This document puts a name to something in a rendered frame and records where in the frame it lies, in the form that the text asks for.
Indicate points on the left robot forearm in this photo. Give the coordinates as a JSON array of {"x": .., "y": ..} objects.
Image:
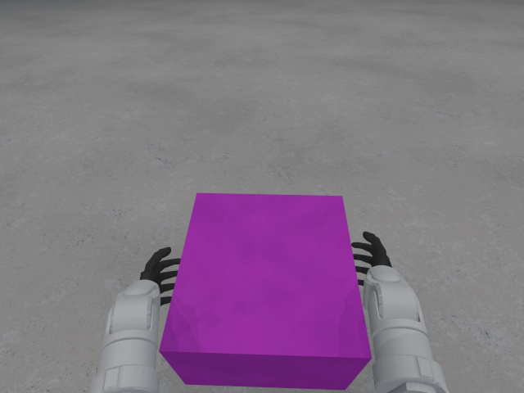
[{"x": 127, "y": 361}]

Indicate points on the robot right hand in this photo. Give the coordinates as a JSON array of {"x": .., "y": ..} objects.
[{"x": 377, "y": 250}]

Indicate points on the robot left hand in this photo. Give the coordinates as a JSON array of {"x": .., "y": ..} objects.
[{"x": 153, "y": 268}]

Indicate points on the right robot forearm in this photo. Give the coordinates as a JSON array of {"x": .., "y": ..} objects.
[{"x": 404, "y": 361}]

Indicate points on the carton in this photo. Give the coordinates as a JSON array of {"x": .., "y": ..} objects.
[{"x": 267, "y": 295}]

